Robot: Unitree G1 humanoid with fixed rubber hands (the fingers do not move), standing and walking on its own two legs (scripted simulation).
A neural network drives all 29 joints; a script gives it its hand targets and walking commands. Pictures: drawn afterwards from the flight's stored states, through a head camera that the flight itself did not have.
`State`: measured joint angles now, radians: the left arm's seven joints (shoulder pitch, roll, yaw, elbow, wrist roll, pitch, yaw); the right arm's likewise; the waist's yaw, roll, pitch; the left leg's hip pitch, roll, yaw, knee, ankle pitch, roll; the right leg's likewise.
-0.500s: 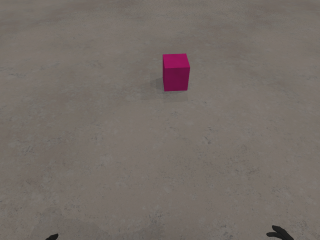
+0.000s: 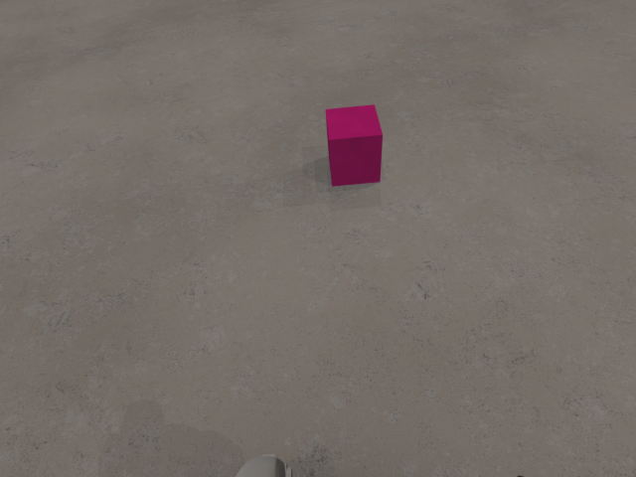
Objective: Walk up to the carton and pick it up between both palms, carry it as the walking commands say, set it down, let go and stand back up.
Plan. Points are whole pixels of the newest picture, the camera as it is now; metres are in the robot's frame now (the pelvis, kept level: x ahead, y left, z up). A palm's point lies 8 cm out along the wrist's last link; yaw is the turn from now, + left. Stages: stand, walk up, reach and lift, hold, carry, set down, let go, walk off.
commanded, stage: walk up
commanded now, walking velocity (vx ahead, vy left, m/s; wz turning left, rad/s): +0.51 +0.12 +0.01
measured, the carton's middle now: (353, 146) +1.60 -0.03 -0.65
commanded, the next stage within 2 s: none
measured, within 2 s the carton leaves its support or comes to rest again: neither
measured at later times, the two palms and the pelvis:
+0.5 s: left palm (160, 376) +0.30 +0.31 -0.15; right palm (490, 417) +0.24 -0.20 -0.12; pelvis +0.25 +0.06 -0.01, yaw +1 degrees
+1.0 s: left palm (227, 273) +0.48 +0.22 -0.11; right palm (486, 256) +0.54 -0.28 -0.15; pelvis +0.49 -0.03 +0.00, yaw +0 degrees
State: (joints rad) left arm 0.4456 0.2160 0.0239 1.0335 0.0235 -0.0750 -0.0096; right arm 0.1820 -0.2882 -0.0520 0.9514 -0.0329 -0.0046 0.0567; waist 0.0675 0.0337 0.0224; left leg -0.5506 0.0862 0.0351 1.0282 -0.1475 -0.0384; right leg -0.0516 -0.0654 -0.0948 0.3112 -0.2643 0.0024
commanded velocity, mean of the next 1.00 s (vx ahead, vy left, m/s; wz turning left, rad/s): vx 0.50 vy -0.03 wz -0.01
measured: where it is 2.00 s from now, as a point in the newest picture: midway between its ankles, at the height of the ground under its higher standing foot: (354, 272)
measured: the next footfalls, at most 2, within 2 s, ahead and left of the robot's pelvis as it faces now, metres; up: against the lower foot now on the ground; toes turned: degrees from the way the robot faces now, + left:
left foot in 0.26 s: +0.30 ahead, +0.17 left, +0.00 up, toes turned +9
right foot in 0.76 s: +0.52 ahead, -0.13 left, +0.00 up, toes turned -9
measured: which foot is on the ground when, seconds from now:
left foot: up 0.00-0.24, down 0.26-0.76, up 0.78-1.00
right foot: down 0.00-0.26, up 0.28-0.74, down 0.76-1.00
